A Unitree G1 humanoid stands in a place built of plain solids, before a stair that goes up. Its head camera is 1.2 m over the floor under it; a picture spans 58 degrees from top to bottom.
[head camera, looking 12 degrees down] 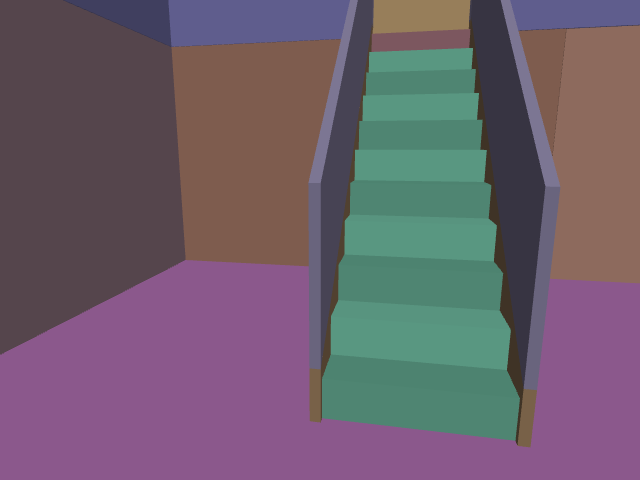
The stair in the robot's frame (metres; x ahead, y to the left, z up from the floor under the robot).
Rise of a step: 0.20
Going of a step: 0.24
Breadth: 0.83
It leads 11 degrees to the right of straight ahead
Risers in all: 11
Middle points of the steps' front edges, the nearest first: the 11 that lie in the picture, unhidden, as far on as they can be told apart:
1.67 -0.41 0.20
1.91 -0.46 0.40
2.14 -0.50 0.59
2.37 -0.55 0.79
2.61 -0.59 0.99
2.84 -0.64 1.19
3.07 -0.68 1.39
3.30 -0.73 1.58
3.54 -0.77 1.78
3.77 -0.81 1.98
4.00 -0.86 2.18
